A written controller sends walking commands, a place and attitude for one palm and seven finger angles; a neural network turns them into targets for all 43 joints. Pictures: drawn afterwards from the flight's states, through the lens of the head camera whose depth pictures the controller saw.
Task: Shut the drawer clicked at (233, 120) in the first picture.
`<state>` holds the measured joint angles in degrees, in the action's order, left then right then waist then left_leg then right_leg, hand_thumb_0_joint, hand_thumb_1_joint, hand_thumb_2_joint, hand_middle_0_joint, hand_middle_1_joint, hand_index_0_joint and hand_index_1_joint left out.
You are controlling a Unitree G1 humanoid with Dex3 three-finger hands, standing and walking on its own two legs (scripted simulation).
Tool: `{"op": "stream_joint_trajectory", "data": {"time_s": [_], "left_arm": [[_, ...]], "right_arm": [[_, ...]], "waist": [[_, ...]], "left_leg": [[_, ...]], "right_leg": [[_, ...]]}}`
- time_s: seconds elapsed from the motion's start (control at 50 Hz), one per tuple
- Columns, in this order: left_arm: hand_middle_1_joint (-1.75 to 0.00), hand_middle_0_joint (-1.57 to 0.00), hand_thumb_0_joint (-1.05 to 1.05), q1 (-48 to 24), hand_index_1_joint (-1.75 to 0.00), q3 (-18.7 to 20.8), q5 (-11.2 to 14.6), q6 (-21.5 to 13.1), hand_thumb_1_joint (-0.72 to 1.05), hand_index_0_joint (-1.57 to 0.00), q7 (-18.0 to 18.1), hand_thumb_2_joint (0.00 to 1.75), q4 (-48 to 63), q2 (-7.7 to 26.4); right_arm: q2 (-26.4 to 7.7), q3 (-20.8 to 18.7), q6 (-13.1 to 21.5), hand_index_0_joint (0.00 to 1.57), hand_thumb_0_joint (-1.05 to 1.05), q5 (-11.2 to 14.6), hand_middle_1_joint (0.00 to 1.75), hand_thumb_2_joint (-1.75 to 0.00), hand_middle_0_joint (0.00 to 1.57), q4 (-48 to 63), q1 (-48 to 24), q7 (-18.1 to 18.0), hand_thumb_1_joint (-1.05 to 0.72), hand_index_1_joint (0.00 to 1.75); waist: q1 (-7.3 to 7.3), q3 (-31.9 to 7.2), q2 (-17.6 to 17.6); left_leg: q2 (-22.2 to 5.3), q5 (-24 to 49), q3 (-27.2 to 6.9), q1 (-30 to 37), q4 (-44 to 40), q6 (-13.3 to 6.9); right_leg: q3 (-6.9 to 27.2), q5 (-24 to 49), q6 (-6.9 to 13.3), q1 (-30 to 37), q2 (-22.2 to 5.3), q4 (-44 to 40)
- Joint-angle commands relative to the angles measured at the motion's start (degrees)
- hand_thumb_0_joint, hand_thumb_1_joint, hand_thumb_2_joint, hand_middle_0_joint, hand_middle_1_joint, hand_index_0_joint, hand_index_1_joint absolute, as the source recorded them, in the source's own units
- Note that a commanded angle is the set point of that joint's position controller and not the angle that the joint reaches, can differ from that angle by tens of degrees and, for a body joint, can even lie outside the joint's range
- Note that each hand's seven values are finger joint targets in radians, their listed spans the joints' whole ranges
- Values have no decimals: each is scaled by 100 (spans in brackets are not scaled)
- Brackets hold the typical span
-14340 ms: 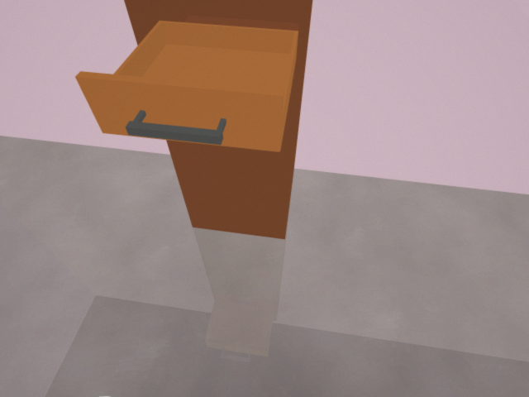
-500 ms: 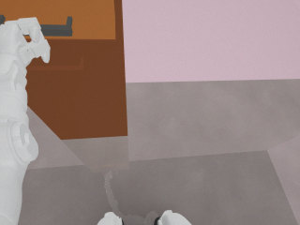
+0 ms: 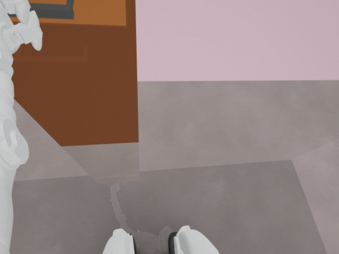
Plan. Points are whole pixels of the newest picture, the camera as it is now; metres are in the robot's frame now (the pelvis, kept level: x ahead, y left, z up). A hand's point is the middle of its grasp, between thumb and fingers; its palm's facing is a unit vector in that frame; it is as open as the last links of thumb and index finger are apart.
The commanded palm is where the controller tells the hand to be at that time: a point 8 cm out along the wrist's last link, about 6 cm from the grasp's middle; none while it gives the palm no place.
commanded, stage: pull the fist back off the drawer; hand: left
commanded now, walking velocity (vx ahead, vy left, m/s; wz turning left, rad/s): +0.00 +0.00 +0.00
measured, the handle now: (26, 3) +0.64 +0.22 +0.14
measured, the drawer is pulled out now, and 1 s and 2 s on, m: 0.00 0.00 0.00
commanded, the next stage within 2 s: draw the hand back to the body in 0.48 s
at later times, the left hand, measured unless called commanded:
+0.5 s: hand (41, 38) +0.54 +0.19 +0.14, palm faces -0.01 -1.00 +0.00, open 3.2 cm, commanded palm +0.51 +0.24 +0.14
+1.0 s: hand (17, 80) +0.42 +0.20 +0.16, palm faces +0.00 -1.00 -0.04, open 3.3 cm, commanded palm +0.38 +0.25 +0.17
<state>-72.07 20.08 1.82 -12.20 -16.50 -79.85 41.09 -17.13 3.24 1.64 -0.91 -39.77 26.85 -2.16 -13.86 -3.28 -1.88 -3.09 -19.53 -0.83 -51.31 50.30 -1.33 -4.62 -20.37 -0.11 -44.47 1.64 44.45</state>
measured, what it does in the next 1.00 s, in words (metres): stands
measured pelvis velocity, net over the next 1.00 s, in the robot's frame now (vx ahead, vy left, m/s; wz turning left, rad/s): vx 0.04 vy -0.01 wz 0.01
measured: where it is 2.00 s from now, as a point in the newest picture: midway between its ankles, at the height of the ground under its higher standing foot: outside the picture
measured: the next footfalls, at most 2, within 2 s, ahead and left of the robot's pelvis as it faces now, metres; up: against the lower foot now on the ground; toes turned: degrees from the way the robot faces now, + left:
none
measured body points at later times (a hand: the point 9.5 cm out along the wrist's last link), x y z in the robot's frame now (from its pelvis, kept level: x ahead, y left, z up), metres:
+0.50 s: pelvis +0.03 +0.00 +0.01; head +0.12 +0.01 +0.45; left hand +0.54 +0.24 +0.14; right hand +0.00 -0.26 -0.10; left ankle +0.03 +0.10 -0.69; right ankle +0.00 -0.13 -0.69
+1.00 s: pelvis +0.04 -0.01 +0.03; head +0.06 -0.02 +0.48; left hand +0.41 +0.25 +0.17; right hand +0.16 -0.26 -0.07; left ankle +0.03 +0.10 -0.69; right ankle +0.00 -0.13 -0.69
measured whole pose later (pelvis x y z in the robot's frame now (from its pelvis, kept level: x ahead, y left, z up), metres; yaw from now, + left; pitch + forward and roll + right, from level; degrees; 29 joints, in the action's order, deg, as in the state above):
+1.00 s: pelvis +0.04 -0.01 +0.03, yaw +1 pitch +7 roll -1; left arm -22.4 17.3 13.5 -6.0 -16.4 -29.8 21.2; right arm -15.3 1.5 -0.3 3.9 -33.3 16.6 -2.9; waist -2.9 -5.2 -2.9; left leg -1.7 -19.5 1.5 -25.2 38.2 -0.7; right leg -2.5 -21.1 0.2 -20.1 0.5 34.8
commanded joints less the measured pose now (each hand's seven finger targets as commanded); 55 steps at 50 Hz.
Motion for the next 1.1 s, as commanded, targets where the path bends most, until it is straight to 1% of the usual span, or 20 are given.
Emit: {"op": "stream_joint_trajectory", "data": {"time_s": [0.0,0.1,0.14,0.26,0.3,0.36,0.38,0.46,0.5,0.54,0.56,0.58,0.64,0.72,0.82,0.9,0.98,1.02,1.06,1.08], "left_arm": [[-160,-140,0,-3190,-160,163,109,-300,90,-140,116,90,1467,1005],[-160,-140,0,-2791,-160,304,112,-300,90,-140,114,90,1626,1072],[-160,-140,0,-2664,-160,216,144,-304,90,-140,104,90,1683,864],[-160,-140,0,-1744,-160,493,244,-422,90,-140,61,90,2268,934],[-160,-140,0,-1218,-160,501,319,-427,90,-140,34,90,2368,752],[-160,-140,0,-758,-160,669,406,-403,90,-140,50,90,2429,832],[-160,-140,0,-950,-160,508,429,-434,90,-140,59,90,2687,650],[-160,-140,0,-1014,-160,662,445,-557,90,-140,159,90,2997,764],[-160,-140,0,-830,-160,485,480,-560,90,-140,130,90,2925,477],[-160,-140,0,-730,-160,603,475,-590,90,-140,123,90,2966,624],[-160,-140,0,-658,-160,394,490,-591,90,-140,89,90,3033,338],[-160,-140,0,-215,-160,336,544,-571,90,-140,45,90,3202,137],[-160,-140,0,908,-160,303,810,-387,90,-140,-51,90,3898,-119],[-160,-140,0,1641,-160,324,1051,43,90,-140,-34,90,4564,-182],[-160,-140,0,1965,-160,249,1131,81,90,-140,117,90,5970,-283],[-160,-140,0,2566,-160,-17,1271,197,90,-140,22,90,6380,-659],[-160,-140,0,3114,-160,-53,1395,487,90,-140,-103,90,6713,-744],[-160,-140,0,3488,-160,33,1474,672,90,-140,-136,90,6678,-722],[-160,-140,0,3676,-160,12,1526,767,90,-140,-180,90,6966,-789],[-160,-140,0,3733,-160,-163,834,550,90,-140,645,90,7682,-555]], "right_arm": [[-1132,-425,46,20,0,-20,30,-90,20,151,1264,-24,-90,30],[-1104,-438,-2,20,0,-20,30,-90,20,239,1258,16,-90,30],[-1080,-452,-7,20,0,-16,30,-90,20,244,1227,31,-90,30],[-1024,-509,-80,20,0,32,30,-90,20,438,1113,85,-90,30],[-985,-531,-108,20,0,59,30,-90,20,517,1020,119,-90,30],[-969,-543,-186,20,0,114,30,-90,20,607,908,105,-90,30],[-940,-550,-193,20,0,121,30,-90,20,618,854,104,-90,30],[-918,-591,-208,20,0,148,30,-90,20,559,758,77,-90,30],[-872,-577,-195,20,0,159,30,-90,20,556,670,79,-90,30],[-890,-594,-212,20,0,158,30,-90,20,526,661,71,-90,30],[-844,-586,-219,20,0,178,30,-90,20,571,589,80,-90,30],[-815,-615,-220,20,0,187,30,-90,20,650,524,98,-90,30],[-773,-624,-239,20,0,262,30,-90,20,909,258,131,-90,30],[-738,-594,-258,20,0,387,30,-90,20,1151,-145,68,-90,30],[-648,-557,-124,20,0,424,30,-90,20,1281,-573,-32,-90,30],[-595,-496,29,20,0,457,30,-90,20,1310,-897,-88,-90,30],[-570,-434,163,20,0,502,30,-90,20,1404,-1236,-142,-90,30],[-576,-398,226,20,0,522,30,-90,20,1443,-1400,-176,-90,30],[-554,-374,284,20,0,547,30,-90,20,1505,-1547,-202,-90,30],[-454,-367,305,20,0,456,30,-90,20,1562,-1826,-196,-90,30]], "waist": [[-328,-2533,-1066],[-153,-2659,-1049],[-157,-2546,-1009],[213,-2977,-1001],[351,-2907,-932],[442,-2612,-567],[368,-2596,-574],[394,-2649,-597],[398,-2572,-642],[443,-2625,-591],[440,-2679,-688],[571,-2852,-744],[812,-3038,-683],[925,-2384,-61],[973,-2288,-408],[984,-1985,-309],[1098,-1670,-315],[1164,-1376,7],[1208,-1313,-48],[1392,-828,-122]], "left_leg": [[17,896,-390,2925,-478,-62],[25,1036,-371,2965,-532,-48],[25,1016,-372,3000,-554,-59],[34,1669,-268,3316,-615,-37],[46,1817,-217,3373,-640,-31],[65,1907,-123,3120,-716,-63],[67,1986,-119,3207,-728,-74],[74,2235,-117,3454,-703,-70],[85,2317,-87,3495,-704,-59],[88,2593,-112,3557,-665,-63],[86,2759,-115,3699,-677,-49],[76,3003,-103,3880,-663,-37],[70,3605,-92,4117,-744,-39],[138,2918,66,3620,-1058,-107],[162,2867,68,4049,-1256,-94],[177,2637,21,4234,-1429,-80],[248,2182,30,4200,-1619,-77],[269,1759,33,4009,-1735,-83],[286,1649,44,4072,-1805,-93],[342,1493,86,4142,-2011,-66]], "right_leg": [[270,477,88,-179,187,-642],[251,575,106,28,200,-620],[247,567,111,3,206,-650],[247,1136,125,552,221,-602],[227,1306,135,694,237,-614],[256,1608,110,1010,226,-638],[253,1708,94,1013,225,-640],[293,1923,99,1110,208,-638],[293,2027,97,1131,192,-648],[292,2217,120,1219,182,-586],[289,2291,109,1185,173,-580],[279,2398,116,1265,166,-583],[268,2777,127,1704,153,-644],[253,2912,82,2292,110,-872],[286,2872,95,2521,56,-1020],[240,2674,105,2570,44,-1167],[230,2481,125,2703,8,-1313],[219,2233,112,2748,-3,-1429],[229,2134,119,2800,-27,-1488],[402,1790,163,2734,-118,-1812]]}}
